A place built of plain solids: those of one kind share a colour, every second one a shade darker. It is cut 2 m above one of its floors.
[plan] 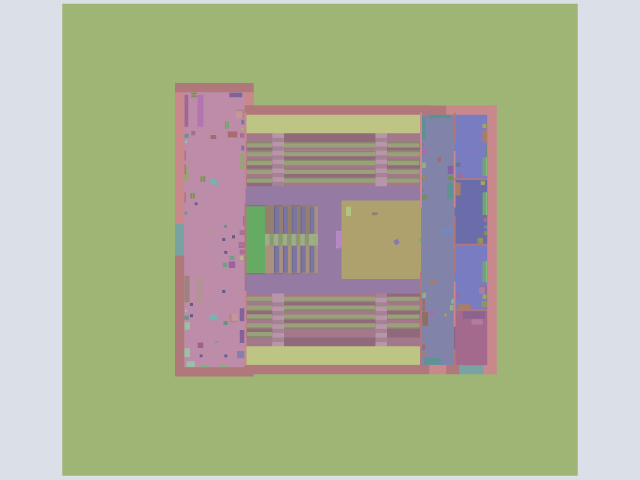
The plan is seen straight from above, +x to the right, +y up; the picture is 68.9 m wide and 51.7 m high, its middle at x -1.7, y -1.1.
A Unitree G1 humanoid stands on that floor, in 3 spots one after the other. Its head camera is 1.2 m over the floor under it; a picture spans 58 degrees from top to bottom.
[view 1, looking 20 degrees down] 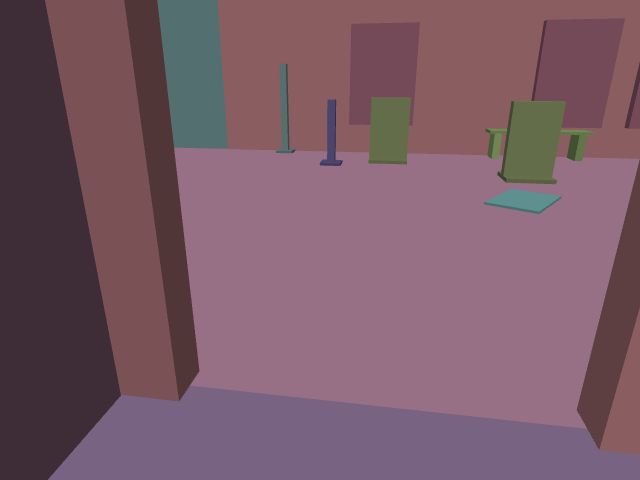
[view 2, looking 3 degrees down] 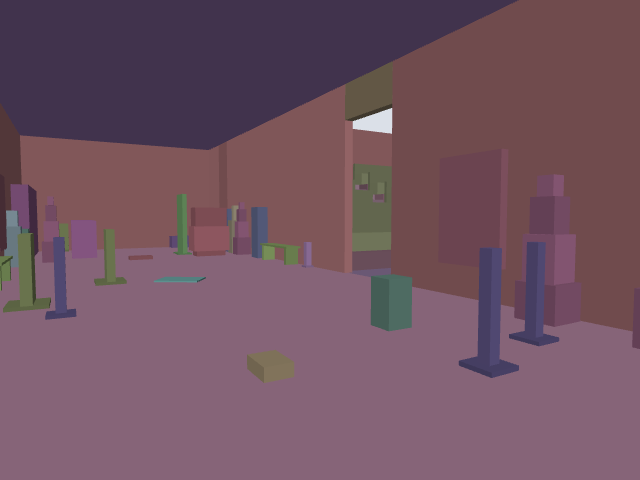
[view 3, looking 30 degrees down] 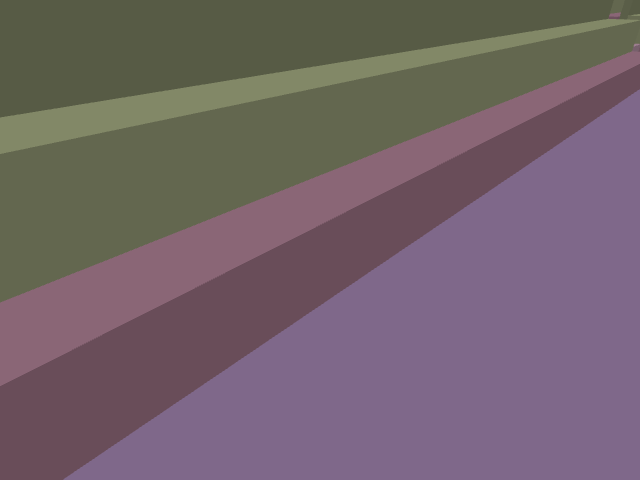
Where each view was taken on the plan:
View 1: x -8.32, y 3.67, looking -171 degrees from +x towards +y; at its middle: floor_foyer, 3.51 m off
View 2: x -14.93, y -3.33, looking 60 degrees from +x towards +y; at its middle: wall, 10.22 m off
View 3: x -4.12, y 3.67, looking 43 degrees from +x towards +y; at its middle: step_side_tier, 1.74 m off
